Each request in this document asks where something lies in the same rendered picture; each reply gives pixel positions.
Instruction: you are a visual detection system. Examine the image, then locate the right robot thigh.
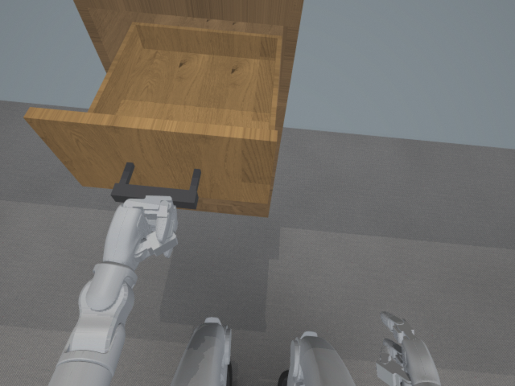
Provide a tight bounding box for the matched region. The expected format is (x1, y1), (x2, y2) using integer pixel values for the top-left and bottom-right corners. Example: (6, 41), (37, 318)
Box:
(290, 336), (356, 386)

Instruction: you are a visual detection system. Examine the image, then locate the left robot thigh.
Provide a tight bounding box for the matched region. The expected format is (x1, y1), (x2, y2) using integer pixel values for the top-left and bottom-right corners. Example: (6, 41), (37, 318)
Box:
(171, 322), (232, 386)

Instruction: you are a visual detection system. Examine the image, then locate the robot left hand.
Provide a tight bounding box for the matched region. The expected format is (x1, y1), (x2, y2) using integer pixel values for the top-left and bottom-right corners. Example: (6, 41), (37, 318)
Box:
(103, 195), (178, 271)

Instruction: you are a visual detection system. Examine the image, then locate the drawer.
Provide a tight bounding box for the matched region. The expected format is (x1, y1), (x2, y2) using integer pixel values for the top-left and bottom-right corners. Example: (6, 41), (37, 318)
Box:
(23, 22), (282, 204)

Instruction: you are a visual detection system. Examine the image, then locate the robot left forearm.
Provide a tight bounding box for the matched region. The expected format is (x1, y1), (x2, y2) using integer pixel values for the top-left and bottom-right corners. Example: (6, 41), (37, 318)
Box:
(48, 261), (138, 386)

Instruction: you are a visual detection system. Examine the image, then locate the cabinet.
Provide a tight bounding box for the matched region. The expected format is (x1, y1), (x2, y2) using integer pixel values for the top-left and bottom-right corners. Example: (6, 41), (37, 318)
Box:
(73, 0), (304, 218)

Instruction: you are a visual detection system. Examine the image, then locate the robot thigh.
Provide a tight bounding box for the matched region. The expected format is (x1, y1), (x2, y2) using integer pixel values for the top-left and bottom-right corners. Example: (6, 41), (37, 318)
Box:
(290, 336), (356, 386)
(171, 322), (232, 386)

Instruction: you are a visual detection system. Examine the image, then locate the robot right hand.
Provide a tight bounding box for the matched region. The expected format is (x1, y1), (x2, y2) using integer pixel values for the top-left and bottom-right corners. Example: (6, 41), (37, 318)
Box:
(376, 311), (441, 386)

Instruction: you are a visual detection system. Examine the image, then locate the handle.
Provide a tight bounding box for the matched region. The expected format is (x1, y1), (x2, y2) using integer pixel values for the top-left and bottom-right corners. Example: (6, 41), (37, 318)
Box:
(111, 162), (201, 209)

